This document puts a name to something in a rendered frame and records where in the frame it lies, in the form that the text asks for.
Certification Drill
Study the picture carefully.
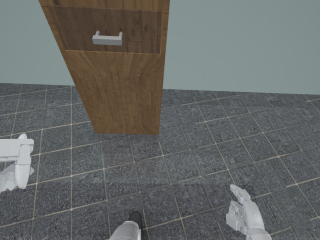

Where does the cabinet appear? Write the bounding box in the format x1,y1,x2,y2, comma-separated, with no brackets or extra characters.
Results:
38,0,170,135

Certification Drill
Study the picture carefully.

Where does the left robot hand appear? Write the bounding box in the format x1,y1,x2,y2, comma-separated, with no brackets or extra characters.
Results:
0,133,34,193

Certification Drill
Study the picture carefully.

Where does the left robot foot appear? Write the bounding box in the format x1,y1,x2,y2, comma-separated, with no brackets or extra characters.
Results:
129,211,142,232

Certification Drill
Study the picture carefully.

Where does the right robot forearm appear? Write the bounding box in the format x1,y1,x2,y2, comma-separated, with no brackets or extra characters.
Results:
246,227,272,240

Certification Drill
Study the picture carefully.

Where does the drawer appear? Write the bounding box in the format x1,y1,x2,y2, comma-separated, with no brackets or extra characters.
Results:
48,4,162,54

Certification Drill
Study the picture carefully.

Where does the right robot hand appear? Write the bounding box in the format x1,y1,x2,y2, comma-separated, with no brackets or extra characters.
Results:
226,184,265,235

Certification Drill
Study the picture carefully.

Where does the handle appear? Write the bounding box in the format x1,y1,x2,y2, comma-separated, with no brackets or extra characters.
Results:
92,31,123,46

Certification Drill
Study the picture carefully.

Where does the left robot shin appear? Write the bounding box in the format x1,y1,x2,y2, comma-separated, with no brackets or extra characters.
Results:
123,221,139,227

